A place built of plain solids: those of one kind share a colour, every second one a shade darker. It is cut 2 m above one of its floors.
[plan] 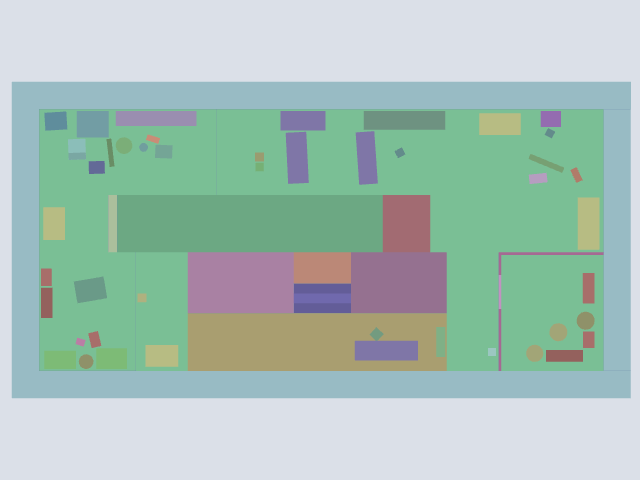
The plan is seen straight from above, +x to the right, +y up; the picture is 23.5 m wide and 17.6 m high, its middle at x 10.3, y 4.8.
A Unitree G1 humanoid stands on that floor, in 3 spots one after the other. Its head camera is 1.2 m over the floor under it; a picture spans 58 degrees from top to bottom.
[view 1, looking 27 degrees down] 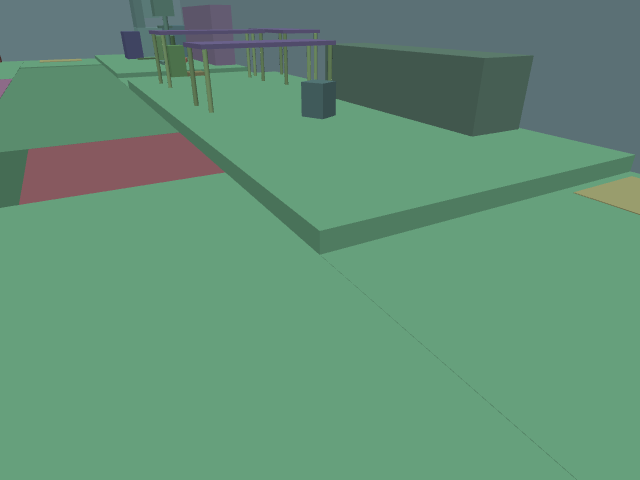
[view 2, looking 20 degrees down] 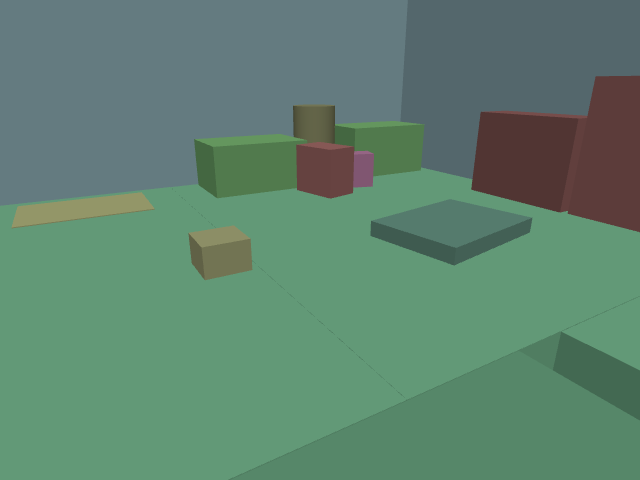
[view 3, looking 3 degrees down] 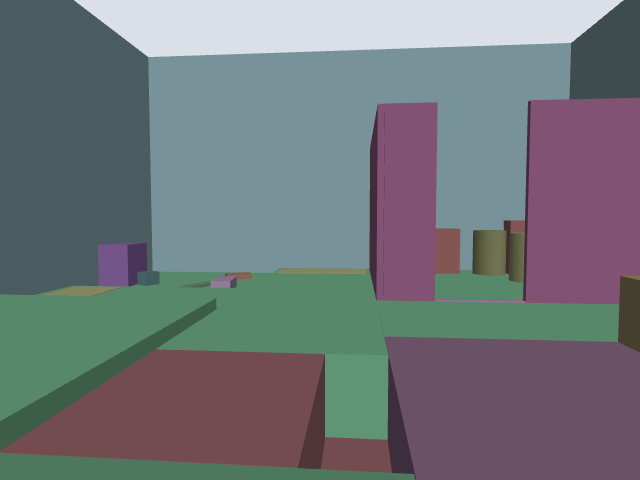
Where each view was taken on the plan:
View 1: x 17.95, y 5.40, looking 151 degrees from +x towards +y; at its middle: floor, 2.44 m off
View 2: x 4.56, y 5.40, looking -120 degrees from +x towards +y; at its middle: floor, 3.51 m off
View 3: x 10.60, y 4.62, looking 5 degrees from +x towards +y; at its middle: wall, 10.15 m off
